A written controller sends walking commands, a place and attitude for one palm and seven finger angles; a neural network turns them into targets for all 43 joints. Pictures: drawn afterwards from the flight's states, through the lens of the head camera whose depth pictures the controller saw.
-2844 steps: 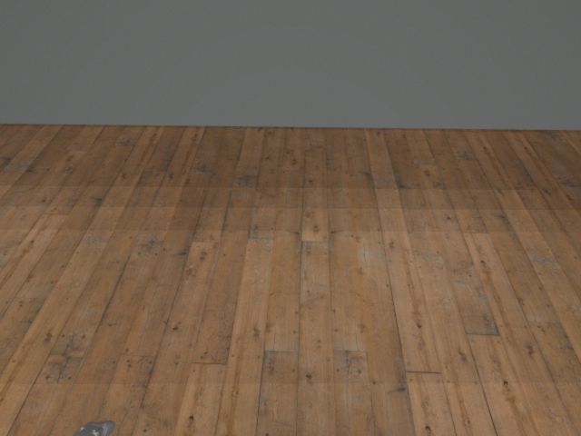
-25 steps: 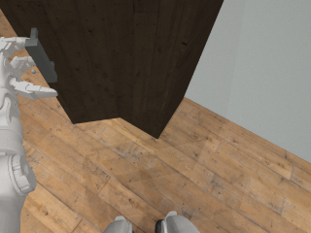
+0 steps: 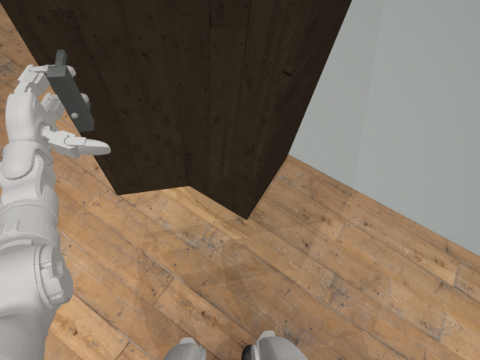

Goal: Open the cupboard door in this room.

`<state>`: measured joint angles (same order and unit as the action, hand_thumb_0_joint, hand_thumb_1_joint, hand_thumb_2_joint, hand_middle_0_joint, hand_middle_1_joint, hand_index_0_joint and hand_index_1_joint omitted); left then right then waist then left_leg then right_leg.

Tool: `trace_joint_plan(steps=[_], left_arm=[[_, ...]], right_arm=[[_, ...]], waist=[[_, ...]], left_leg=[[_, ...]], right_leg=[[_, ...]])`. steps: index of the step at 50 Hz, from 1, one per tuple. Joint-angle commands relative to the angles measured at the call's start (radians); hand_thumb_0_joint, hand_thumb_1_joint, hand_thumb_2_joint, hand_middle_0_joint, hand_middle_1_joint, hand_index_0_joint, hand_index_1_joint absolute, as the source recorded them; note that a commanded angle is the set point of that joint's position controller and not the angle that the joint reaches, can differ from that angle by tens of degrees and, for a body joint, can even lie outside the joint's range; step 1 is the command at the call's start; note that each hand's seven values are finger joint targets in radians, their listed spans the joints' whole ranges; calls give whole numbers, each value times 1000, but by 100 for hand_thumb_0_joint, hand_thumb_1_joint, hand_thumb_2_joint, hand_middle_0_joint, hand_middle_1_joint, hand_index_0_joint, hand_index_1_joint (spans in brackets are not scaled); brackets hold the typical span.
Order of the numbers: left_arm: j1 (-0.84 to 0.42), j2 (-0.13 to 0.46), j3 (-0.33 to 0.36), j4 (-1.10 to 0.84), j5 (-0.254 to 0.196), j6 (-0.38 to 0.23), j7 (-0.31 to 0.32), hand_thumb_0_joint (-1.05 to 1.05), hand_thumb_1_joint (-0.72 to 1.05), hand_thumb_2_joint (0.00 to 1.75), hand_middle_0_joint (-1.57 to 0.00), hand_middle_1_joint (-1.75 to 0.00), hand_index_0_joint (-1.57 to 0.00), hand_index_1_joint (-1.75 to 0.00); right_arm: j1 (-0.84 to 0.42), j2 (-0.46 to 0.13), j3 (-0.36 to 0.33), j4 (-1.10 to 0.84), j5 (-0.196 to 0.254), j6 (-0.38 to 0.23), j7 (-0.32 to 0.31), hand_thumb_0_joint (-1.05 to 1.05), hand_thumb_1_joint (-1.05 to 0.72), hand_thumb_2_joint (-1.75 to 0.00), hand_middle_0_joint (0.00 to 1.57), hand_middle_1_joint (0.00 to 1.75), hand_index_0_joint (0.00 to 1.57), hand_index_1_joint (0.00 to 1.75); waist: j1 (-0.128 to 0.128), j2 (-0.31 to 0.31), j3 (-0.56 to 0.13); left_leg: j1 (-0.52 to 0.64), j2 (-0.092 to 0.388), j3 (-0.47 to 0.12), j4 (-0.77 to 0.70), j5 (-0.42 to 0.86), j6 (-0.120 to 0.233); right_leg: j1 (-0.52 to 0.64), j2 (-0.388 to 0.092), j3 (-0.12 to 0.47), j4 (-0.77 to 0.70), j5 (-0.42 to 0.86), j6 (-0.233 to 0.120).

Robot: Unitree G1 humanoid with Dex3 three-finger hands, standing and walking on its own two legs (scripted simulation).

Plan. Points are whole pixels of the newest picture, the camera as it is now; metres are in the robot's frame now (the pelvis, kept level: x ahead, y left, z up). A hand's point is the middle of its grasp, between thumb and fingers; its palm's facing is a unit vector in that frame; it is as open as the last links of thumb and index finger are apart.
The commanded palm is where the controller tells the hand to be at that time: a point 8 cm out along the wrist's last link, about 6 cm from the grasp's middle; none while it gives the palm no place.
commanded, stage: slide the fingers in behind the handle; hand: left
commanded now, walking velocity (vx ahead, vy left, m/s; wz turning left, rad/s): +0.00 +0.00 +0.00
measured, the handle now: (74, 92) +0.54 +0.26 +0.08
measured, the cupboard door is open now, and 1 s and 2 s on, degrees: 43 43 60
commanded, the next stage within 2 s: close the thumb around the handle in 0.56 s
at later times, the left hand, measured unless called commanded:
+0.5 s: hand (87, 114) +0.49 +0.23 +0.09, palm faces +0.17 -0.99 -0.01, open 14.0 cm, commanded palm +0.46 +0.26 +0.08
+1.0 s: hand (88, 112) +0.49 +0.23 +0.09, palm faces +0.18 -0.98 -0.01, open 10.8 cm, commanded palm +0.46 +0.26 +0.08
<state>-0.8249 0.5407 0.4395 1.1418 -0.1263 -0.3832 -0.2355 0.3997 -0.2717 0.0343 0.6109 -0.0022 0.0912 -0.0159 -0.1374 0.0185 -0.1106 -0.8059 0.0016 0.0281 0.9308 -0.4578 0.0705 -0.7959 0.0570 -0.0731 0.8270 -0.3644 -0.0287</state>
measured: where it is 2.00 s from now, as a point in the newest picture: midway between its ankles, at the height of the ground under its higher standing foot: outside the picture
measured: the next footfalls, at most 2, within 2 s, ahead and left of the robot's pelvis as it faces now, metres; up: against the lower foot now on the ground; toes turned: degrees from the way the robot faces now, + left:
none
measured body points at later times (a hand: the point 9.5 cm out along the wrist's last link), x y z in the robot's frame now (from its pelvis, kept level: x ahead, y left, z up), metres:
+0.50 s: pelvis -0.01 -0.01 +0.00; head +0.10 +0.02 +0.43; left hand +0.47 +0.28 +0.09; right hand +0.00 -0.27 -0.11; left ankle -0.01 +0.07 -0.69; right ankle +0.01 -0.11 -0.69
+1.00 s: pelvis +0.00 -0.01 +0.00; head +0.11 +0.01 +0.43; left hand +0.48 +0.28 +0.09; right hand +0.01 -0.27 -0.11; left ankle -0.01 +0.07 -0.69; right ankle +0.01 -0.11 -0.69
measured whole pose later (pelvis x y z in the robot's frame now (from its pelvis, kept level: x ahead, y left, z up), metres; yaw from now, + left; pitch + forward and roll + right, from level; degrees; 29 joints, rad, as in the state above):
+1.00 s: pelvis +0.00 -0.01 +0.00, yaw +1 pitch +19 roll -3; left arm -0.87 0.52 0.40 1.18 -0.11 -0.40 -0.16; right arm 0.40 -0.27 0.03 0.63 -0.01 0.08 -0.01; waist -0.14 0.03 -0.11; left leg -0.82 0.00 0.02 0.94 -0.45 0.06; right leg -0.81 0.05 -0.08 0.84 -0.37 -0.04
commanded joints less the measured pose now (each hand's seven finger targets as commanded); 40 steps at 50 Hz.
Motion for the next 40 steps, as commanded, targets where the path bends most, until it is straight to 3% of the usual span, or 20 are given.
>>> trace_joint_plan(steps=[1,2,6,7,9,11,13,15,17,19,21,23,24,26,27,29,33,37,39,40], left_arm=[[-433,222,-10,-229,-13,-72,25,0,-50,30,-30,-120,-30,-120],[-451,210,-19,-240,-11,-75,32,0,-50,30,-30,-120,-30,-120],[-463,212,-8,-202,-7,-79,60,0,-50,30,-30,-120,-30,-120],[-469,196,-19,-199,0,-79,64,0,-50,30,-30,-120,-30,-120],[-442,245,17,-178,13,-78,73,0,-50,30,-30,-120,-30,-120],[-461,236,7,-214,18,-92,76,0,-50,30,-30,-120,-30,-120],[-454,236,6,-202,19,-95,74,0,-50,30,-30,-120,-30,-120],[-459,196,-23,-192,11,-91,67,0,-50,30,-30,-120,-30,-120],[-458,221,-2,-190,8,-95,68,0,-50,30,-30,-120,-30,-120],[-479,172,-44,-191,10,-92,65,0,-50,30,-30,-120,-30,-120],[-491,198,-29,-172,12,-92,69,0,-50,30,-30,-120,-30,-120],[-518,207,-33,-160,16,-88,71,0,-50,30,-30,-120,-30,-120],[-510,229,-15,-165,17,-91,71,0,-50,30,-30,-120,-30,-120],[-518,194,-39,-187,15,-95,68,0,-50,30,-30,-120,-30,-120],[-495,218,-17,-178,15,-96,68,0,-50,30,-30,-120,-30,-120],[-511,197,-39,-170,13,-92,65,0,-50,30,-30,-120,-30,-120],[-497,218,-26,-147,15,-83,64,0,-50,30,-30,-120,-30,-120],[-517,202,-36,-191,11,-91,65,0,-28,40,-32,-122,-32,-122],[-488,216,-25,-160,12,-86,64,0,-16,44,-32,-124,-32,-124],[-504,191,-49,-166,13,-84,63,0,-11,47,-33,-124,-33,-124]], right_arm=[[154,-179,-63,-49,2,-10,-11,0,-90,-90,20,30,20,30],[151,-177,-64,-46,3,-12,-9,0,-90,-90,20,30,20,30],[160,-181,-62,-35,-3,-18,-7,0,-90,-90,20,30,20,30],[158,-177,-63,-36,-3,-20,-5,0,-90,-90,20,30,20,30],[159,-181,-62,-38,-3,-20,-6,0,-90,-90,20,30,20,30],[157,-176,-60,-44,-5,-22,-4,0,-90,-90,20,30,20,30],[157,-178,-62,-40,-4,-20,-4,0,-90,-90,20,30,20,30],[153,-176,-61,-43,-2,-21,-3,0,-90,-90,20,30,20,30],[158,-179,-63,-39,-2,-21,-5,0,-90,-90,20,30,20,30],[155,-176,-63,-36,-2,-23,-4,0,-90,-90,20,30,20,30],[162,-182,-62,-30,-2,-25,-7,0,-90,-90,20,30,20,30],[160,-184,-60,-25,-3,-27,-9,0,-90,-90,20,30,20,30],[164,-186,-61,-25,-3,-28,-10,0,-90,-90,20,30,20,30],[166,-180,-60,-30,-6,-31,-8,0,-90,-90,20,30,20,30],[170,-184,-63,-26,-5,-29,-8,0,-90,-90,20,30,20,30],[167,-182,-62,-22,-5,-28,-7,0,-90,-90,20,30,20,30],[169,-185,-59,-27,-3,-26,-10,0,-90,-90,20,30,20,30],[169,-181,-62,-28,-5,-27,-8,0,-90,-90,20,30,20,30],[168,-183,-60,-27,-3,-25,-9,0,-90,-90,20,30,20,30],[165,-182,-59,-28,-2,-25,-7,0,-90,-90,20,30,20,30]], waist=[[-9,137,-408],[-8,168,-420],[-17,102,-397],[-19,112,-407],[-7,84,-407],[-2,132,-420],[-7,119,-427],[-15,107,-403],[-8,111,-421],[-26,122,-405],[-33,93,-386],[-39,112,-383],[-29,104,-399],[-31,140,-432],[-20,128,-447],[-35,121,-411],[-32,98,-403],[-34,135,-439],[-27,118,-411],[-37,125,-405]], left_leg=[[358,33,-112,-99,525,-67],[376,34,-114,-99,532,-73],[335,30,-115,-97,488,-65],[334,28,-110,-98,482,-64],[302,25,-105,-99,457,-60],[318,22,-105,-99,482,-62],[332,28,-109,-96,485,-67],[318,27,-106,-102,451,-62],[321,26,-107,-100,462,-61],[330,27,-108,-100,442,-60],[305,26,-110,-100,406,-53],[288,23,-108,-102,366,-51],[289,22,-110,-104,372,-51],[318,21,-109,-98,413,-53],[330,24,-114,-95,436,-57],[315,24,-111,-96,420,-56],[266,18,-101,-98,381,-44],[321,21,-106,-92,433,-49],[297,22,-106,-94,422,-51],[296,20,-104,-96,412,-49]], right_leg=[[144,7,37,-46,299,1],[125,6,36,-44,292,2],[136,6,37,-43,283,2],[140,4,39,-43,287,5],[166,2,44,-41,288,3],[170,1,44,-35,301,0],[154,3,42,-36,292,2],[152,3,41,-42,276,3],[160,2,45,-41,285,2],[131,2,43,-46,267,4],[131,2,45,-49,249,3],[125,-2,51,-52,229,5],[141,-2,51,-51,233,3],[142,-1,49,-43,259,1],[141,0,47,-41,266,1],[130,0,46,-47,258,4],[163,-1,55,-50,260,6],[149,0,51,-46,281,4],[152,1,51,-46,275,3],[145,0,51,-48,270,4]])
